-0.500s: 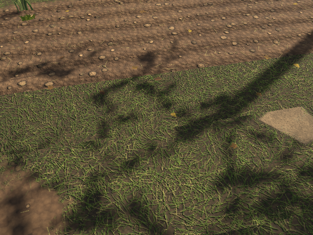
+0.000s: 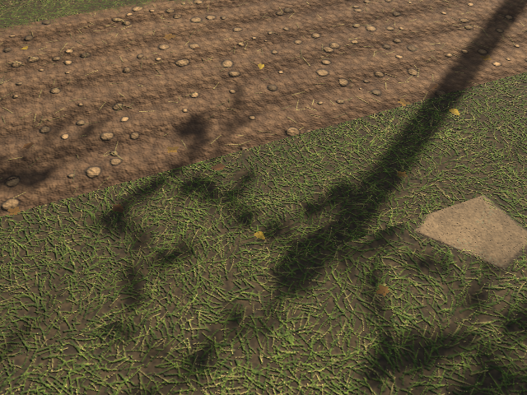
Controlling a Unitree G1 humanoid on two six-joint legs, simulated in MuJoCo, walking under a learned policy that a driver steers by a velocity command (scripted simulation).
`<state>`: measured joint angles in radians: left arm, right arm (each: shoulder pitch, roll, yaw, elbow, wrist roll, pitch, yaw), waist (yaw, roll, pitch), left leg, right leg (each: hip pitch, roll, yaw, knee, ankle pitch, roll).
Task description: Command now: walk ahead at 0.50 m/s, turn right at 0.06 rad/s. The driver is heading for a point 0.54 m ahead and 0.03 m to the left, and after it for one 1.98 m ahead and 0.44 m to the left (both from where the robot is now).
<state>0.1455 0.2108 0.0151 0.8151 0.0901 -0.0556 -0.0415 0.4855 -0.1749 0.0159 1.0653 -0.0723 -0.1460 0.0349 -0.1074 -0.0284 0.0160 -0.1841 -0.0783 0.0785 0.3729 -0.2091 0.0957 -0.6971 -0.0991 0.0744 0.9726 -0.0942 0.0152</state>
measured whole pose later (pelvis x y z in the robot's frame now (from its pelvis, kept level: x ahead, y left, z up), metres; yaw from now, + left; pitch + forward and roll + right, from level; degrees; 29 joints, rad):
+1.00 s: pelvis +0.54 -0.04 -0.19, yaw +18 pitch +1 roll -1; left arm 0.10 0.27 0.07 0.78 0.06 -0.08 -0.01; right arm 0.19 -0.31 -0.09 0.89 -0.02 -0.12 0.01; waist -0.03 0.02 0.04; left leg -0.38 -0.08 -0.03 0.42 -0.05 0.10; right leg -0.32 -0.03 -0.03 1.01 -0.68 0.03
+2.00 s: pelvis +0.61 -0.09 -0.19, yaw +26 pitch -2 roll +0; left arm 0.15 0.32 0.05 0.80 0.00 -0.09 -0.10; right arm 0.11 -0.29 -0.05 0.91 0.00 -0.05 0.07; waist -0.03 0.00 0.08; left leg -0.21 0.04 0.01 0.48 -0.24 -0.03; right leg -0.17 0.03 -0.04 0.47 -0.27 -0.04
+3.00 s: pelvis +0.62 -0.09 -0.19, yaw +25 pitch -2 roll +0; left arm 0.22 0.35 0.04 0.93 0.00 -0.08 -0.10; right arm 0.06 -0.33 -0.02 1.08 -0.01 -0.04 0.05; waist -0.02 0.01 0.08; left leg -0.16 0.06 0.02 0.46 -0.25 -0.05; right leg -0.13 0.04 -0.02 0.46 -0.28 -0.05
